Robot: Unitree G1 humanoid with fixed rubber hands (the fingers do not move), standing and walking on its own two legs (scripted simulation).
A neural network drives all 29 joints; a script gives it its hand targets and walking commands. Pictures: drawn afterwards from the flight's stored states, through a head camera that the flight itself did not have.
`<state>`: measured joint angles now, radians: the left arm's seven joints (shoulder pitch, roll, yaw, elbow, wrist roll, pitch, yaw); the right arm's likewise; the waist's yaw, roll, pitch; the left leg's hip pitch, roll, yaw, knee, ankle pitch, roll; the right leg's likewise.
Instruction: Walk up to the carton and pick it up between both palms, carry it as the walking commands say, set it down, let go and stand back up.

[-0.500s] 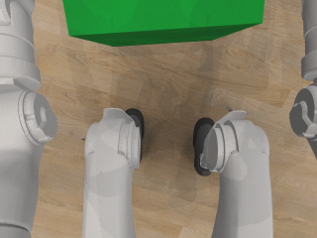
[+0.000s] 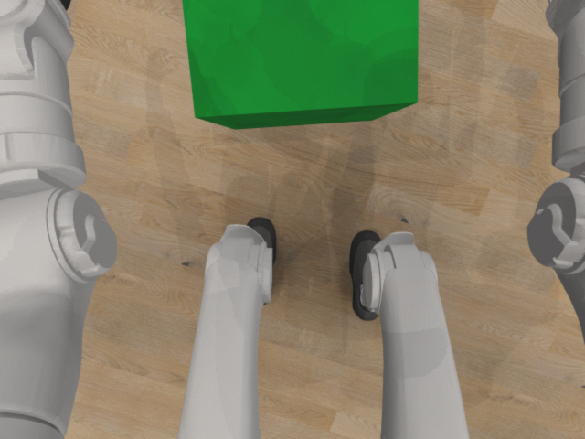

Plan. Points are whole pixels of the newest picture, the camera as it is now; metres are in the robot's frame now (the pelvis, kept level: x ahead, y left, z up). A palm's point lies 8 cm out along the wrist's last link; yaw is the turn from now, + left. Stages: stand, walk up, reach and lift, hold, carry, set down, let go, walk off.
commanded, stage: set down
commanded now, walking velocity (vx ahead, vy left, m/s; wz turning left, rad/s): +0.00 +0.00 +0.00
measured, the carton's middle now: (299, 37) +0.58 +0.05 -0.37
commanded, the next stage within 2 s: let go in 0.54 s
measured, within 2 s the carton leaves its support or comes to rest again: neither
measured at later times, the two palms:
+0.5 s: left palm out of the picture +0.54 +0.30 +0.04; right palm out of the picture +0.59 -0.19 +0.04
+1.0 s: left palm out of the picture +0.44 +0.28 +0.09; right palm out of the picture +0.47 -0.22 +0.09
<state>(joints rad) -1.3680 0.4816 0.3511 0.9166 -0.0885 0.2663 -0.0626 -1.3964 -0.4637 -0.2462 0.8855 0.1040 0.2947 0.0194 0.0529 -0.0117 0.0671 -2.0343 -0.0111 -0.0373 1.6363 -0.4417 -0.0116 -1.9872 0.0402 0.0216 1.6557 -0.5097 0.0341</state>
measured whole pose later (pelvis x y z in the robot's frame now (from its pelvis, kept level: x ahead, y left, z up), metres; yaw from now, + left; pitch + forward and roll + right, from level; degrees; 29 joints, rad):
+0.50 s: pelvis +0.02 +0.01 +0.13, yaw +0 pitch +46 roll -2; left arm -1.24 0.45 0.35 0.87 -0.05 0.28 -0.10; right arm -1.28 -0.47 -0.31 0.90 0.07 0.27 0.11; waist 0.06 -0.01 0.03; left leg -1.60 -0.01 -0.04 1.08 -0.27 0.00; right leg -1.55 0.03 0.03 1.07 -0.32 0.04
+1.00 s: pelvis +0.07 +0.01 +0.19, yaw +1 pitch +37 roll -1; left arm -0.55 0.32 0.24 0.58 -0.01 0.16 -0.13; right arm -0.58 -0.29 -0.23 0.56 0.01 0.17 0.05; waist 0.04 0.00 -0.05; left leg -1.20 -0.01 -0.03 0.80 -0.25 0.00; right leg -1.17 0.02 0.05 0.81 -0.29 0.03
